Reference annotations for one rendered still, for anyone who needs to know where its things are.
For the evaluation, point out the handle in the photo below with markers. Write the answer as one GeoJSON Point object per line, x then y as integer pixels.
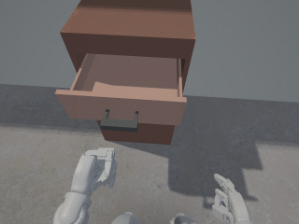
{"type": "Point", "coordinates": [121, 125]}

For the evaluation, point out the robot right hand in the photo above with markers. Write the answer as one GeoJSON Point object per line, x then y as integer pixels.
{"type": "Point", "coordinates": [233, 207]}

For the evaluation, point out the robot left hand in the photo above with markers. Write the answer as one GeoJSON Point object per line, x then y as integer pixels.
{"type": "Point", "coordinates": [100, 162]}

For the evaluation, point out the right robot shin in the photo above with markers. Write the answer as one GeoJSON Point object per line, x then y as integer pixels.
{"type": "Point", "coordinates": [180, 215]}

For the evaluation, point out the cabinet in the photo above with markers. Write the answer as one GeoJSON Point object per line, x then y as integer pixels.
{"type": "Point", "coordinates": [141, 28]}

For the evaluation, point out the robot left forearm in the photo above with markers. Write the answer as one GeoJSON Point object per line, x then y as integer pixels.
{"type": "Point", "coordinates": [74, 209]}

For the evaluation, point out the drawer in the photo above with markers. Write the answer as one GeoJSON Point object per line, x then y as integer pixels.
{"type": "Point", "coordinates": [126, 84]}

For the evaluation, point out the robot left thigh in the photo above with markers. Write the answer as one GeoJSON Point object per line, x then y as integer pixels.
{"type": "Point", "coordinates": [125, 219]}

